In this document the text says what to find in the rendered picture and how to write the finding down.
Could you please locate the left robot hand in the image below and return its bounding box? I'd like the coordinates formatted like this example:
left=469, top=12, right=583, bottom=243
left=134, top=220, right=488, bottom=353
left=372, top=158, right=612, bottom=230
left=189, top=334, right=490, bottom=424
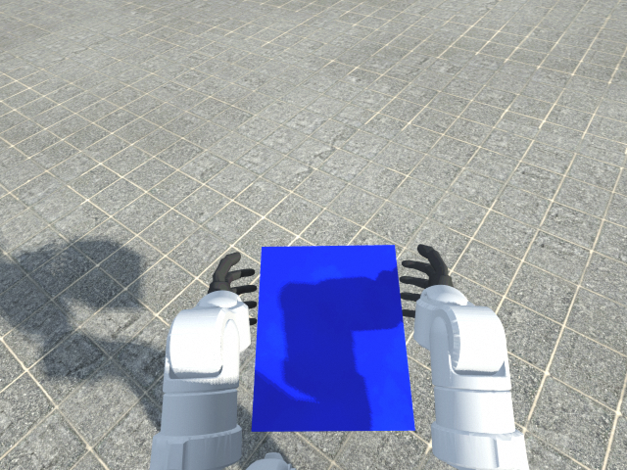
left=207, top=252, right=257, bottom=325

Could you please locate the robot left forearm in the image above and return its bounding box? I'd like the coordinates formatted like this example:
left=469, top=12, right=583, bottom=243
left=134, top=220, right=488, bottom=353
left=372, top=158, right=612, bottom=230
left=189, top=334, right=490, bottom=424
left=150, top=291, right=251, bottom=470

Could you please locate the robot right forearm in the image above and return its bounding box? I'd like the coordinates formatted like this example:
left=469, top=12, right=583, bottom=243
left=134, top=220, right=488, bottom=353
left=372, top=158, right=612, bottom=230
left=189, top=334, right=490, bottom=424
left=413, top=285, right=529, bottom=470

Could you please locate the carton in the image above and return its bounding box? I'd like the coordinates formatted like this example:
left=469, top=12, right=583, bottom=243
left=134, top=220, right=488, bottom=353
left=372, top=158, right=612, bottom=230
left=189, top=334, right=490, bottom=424
left=252, top=245, right=415, bottom=432

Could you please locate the left robot shin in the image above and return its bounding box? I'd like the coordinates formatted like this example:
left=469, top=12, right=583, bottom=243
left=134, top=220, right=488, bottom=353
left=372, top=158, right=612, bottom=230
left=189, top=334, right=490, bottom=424
left=265, top=452, right=284, bottom=461

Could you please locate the right robot hand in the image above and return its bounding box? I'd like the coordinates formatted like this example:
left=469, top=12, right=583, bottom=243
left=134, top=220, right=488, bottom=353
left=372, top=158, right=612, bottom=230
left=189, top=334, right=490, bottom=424
left=399, top=244, right=454, bottom=318

